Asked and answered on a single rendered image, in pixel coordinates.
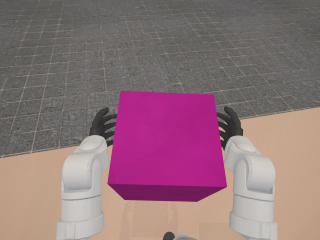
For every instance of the carton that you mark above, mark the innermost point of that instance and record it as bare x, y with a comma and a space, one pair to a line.
166, 147

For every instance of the right robot hand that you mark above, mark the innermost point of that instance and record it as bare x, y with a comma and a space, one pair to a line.
232, 128

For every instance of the left robot hand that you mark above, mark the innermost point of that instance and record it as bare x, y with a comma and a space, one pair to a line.
98, 128

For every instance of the left robot forearm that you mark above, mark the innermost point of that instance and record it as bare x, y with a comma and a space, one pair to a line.
81, 188

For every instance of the right robot forearm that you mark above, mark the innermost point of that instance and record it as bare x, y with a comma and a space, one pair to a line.
254, 175

